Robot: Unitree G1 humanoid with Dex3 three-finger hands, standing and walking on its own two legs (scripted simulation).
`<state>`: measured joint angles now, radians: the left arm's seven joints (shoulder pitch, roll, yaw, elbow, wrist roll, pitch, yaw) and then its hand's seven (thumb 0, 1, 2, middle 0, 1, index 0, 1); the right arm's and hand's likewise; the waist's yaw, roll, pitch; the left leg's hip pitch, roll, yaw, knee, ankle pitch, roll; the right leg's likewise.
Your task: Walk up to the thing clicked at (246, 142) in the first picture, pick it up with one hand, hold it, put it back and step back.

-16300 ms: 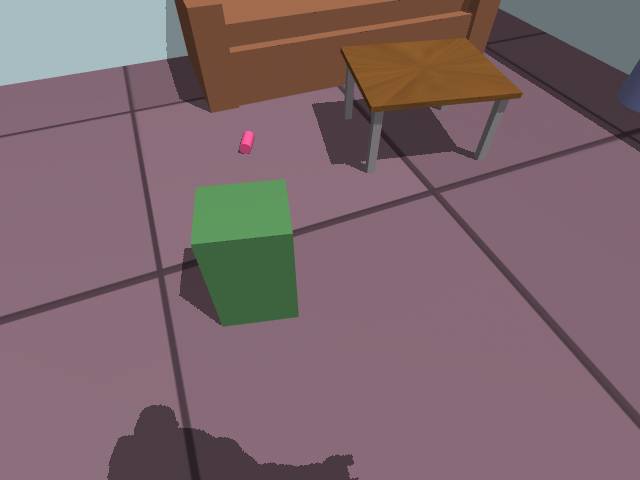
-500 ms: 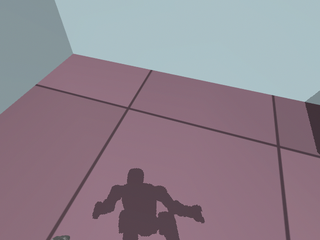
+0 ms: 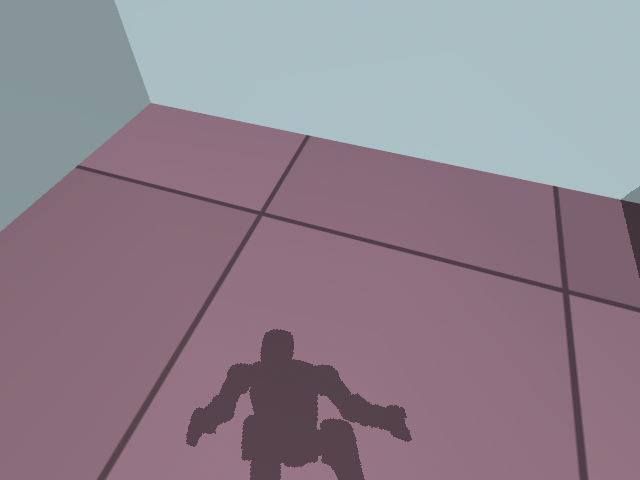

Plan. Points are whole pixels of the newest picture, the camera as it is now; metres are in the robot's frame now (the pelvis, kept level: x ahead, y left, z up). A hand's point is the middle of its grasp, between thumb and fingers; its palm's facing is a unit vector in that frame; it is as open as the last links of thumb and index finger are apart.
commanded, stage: stand
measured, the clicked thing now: out of the picture +0.13 -1.28 -0.75
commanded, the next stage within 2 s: none
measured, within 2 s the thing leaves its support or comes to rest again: neither
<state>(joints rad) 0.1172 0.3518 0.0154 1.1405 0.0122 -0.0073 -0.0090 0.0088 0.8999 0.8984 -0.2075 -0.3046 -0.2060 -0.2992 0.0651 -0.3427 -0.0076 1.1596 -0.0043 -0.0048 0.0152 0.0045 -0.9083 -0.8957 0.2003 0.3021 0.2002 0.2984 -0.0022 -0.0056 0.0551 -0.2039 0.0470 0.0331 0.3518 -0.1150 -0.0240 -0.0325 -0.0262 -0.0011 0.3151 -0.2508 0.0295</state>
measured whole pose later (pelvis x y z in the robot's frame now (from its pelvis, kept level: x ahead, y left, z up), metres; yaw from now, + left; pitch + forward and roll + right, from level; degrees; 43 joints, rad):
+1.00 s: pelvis +0.01 +0.01 +0.00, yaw +0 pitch -2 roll +0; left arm 0.14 0.36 0.01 1.11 0.02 0.00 -0.01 0.01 0.90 0.90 -0.21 -0.30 -0.21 -0.30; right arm 0.08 -0.34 -0.01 1.15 0.00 0.00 0.01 0.00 -0.91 -0.90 0.20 0.30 0.20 0.30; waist 0.00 -0.02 0.05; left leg -0.19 0.03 0.04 0.36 -0.13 -0.01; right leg -0.01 -0.04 0.00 0.31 -0.26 0.04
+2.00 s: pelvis +0.01 +0.00 +0.00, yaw +0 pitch -2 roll +0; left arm 0.15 0.36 0.01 1.09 0.02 0.00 -0.01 0.01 0.90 0.90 -0.21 -0.30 -0.21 -0.30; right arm 0.09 -0.34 0.00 1.14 0.00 0.00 0.01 0.00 -0.91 -0.90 0.20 0.30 0.20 0.30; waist 0.00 -0.01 0.06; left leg -0.19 0.04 0.03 0.37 -0.14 -0.02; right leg -0.01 -0.04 0.00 0.31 -0.26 0.04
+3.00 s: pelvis +0.22 -0.01 -0.03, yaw +4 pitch -2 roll +0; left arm 0.35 0.39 0.06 0.94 0.00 -0.04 -0.03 0.01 0.90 0.90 -0.21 -0.30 -0.21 -0.30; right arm 0.14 -0.37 -0.08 0.89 -0.04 -0.05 0.08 0.01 -0.91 -0.90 0.20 0.30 0.20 0.30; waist 0.04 -0.04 0.13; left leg -0.40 0.03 0.06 0.65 -0.21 0.03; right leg -0.05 -0.04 -0.05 0.87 -0.50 -0.02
